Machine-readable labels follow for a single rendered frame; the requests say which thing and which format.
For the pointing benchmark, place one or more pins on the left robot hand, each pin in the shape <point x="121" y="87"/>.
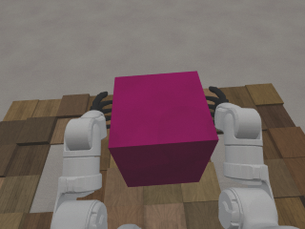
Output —
<point x="97" y="105"/>

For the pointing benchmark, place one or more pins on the robot right upper arm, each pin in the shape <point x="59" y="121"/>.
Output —
<point x="247" y="208"/>

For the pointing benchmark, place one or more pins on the robot right forearm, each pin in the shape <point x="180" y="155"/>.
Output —
<point x="242" y="132"/>

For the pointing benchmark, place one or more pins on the robot left forearm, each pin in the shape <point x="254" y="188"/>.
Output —
<point x="82" y="148"/>

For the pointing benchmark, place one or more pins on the right robot hand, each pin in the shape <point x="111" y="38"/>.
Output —
<point x="216" y="100"/>

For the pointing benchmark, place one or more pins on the robot left upper arm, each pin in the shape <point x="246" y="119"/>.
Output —
<point x="81" y="214"/>

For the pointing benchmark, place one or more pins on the carton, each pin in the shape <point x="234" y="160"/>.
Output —
<point x="162" y="131"/>

